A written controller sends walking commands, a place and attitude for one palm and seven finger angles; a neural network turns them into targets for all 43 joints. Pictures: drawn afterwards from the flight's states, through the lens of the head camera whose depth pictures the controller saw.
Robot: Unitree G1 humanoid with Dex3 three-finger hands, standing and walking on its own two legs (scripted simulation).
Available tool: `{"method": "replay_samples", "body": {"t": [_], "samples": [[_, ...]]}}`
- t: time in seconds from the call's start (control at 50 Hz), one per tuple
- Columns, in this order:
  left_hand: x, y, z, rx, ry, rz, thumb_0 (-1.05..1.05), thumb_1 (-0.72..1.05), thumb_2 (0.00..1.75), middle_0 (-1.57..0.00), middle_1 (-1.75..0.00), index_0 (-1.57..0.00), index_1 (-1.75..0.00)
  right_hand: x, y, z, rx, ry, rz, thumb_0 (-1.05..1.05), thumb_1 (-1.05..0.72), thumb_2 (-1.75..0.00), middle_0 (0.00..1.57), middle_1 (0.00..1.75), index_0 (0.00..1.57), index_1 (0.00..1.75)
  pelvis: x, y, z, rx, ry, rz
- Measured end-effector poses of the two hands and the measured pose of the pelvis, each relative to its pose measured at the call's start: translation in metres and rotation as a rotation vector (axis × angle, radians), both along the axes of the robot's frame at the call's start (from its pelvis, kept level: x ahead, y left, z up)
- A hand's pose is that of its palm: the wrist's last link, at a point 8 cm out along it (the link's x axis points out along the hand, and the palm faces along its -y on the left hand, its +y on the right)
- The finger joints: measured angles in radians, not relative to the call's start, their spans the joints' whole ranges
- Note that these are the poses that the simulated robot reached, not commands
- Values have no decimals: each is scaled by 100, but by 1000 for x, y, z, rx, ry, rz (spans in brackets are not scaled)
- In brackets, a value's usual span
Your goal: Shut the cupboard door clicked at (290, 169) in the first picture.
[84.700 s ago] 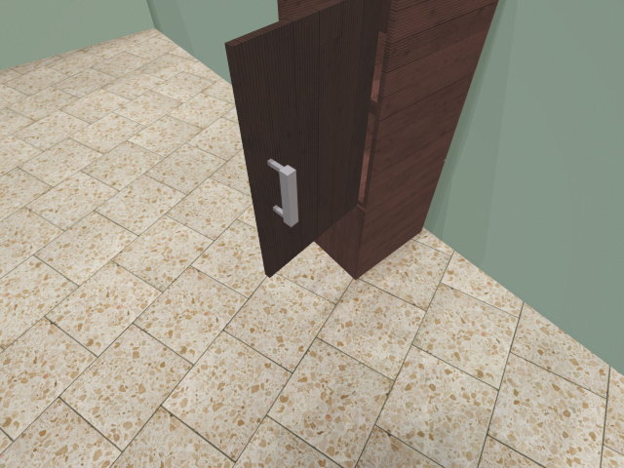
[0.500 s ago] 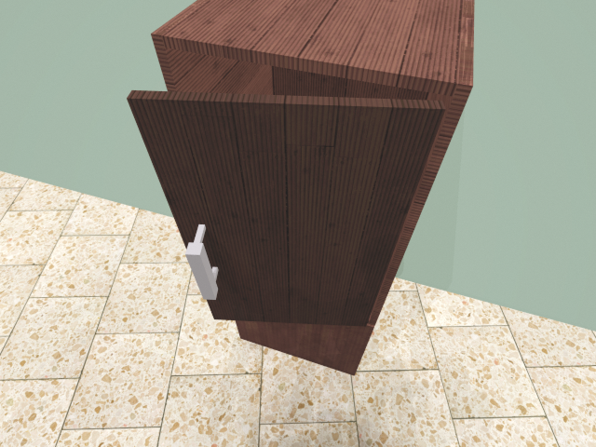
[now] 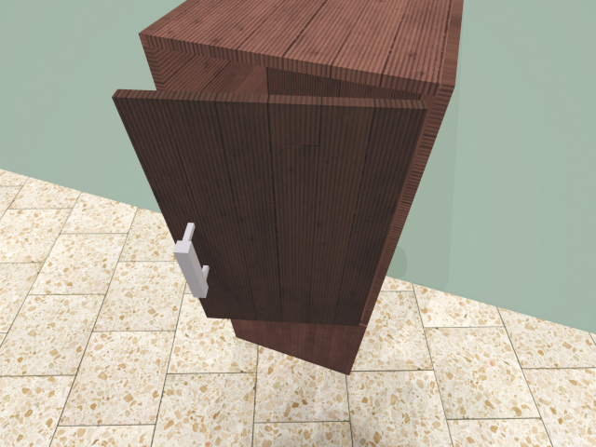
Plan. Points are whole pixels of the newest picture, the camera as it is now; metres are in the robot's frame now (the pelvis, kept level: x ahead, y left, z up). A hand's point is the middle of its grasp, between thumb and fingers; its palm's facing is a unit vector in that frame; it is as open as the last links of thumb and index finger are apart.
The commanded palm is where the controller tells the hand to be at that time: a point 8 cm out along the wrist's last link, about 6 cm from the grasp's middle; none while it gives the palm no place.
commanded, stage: look again from close up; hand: left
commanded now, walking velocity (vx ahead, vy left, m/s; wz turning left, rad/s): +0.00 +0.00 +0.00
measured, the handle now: (195, 261) +0.41 +0.21 -0.06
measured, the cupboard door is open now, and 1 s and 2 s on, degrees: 15 15 15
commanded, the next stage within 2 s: raise the hand and make a fist in 0.44 s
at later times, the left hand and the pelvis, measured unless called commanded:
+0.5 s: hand out of the picture -0.02 +0.15 -0.18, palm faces +0.03 -0.98 -0.19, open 7.3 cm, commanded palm none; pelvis +0.00 -0.01 +0.00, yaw +0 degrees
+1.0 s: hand out of the picture +0.09 +0.16 -0.10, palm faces +0.01 -1.00 +0.02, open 6.0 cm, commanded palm +0.09 +0.22 -0.07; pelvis -0.09 +0.01 -0.10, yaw +0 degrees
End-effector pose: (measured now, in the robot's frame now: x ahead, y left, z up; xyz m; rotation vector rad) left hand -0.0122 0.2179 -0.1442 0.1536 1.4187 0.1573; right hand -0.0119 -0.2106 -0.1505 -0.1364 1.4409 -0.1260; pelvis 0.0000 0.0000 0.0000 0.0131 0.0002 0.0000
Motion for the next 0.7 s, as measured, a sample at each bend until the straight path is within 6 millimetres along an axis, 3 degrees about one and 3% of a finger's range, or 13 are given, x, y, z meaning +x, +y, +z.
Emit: {"method": "replay_samples", "body": {"t": [0.56, 0.6, 0.66, 0.7], "samples": [[-11, -14, -2, -7, -1, 10, 1, 92, 90, -20, -30, -20, -30, -10, -7, 1, -4, 3, -13, 1, -92, -90, 20, 30, 20, 29, -6, -9, 0, -7, 0, -2], [11, 1, 12, 22, -147, 76, 3, 94, 89, -21, -30, -20, -30, -3, -15, 5, -62, -107, -12, 1, -92, -90, 20, 30, 20, 30, -11, -7, -4, -9, -9, -28], [72, 19, 61, 98, -546, 68, 4, 95, 89, -22, -31, -21, -31, 21, -28, 8, -98, -332, -23, 2, -92, -90, 20, 30, 20, 30, -16, 0, -9, -11, 5, 0], [113, 19, 96, 104, -787, 45, 4, 95, 89, -23, -33, -22, -33, 42, -35, 10, -103, -464, -8, 2, -92, -90, 20, 30, 20, 30, -23, 5, -13, -6, 21, 26]]}}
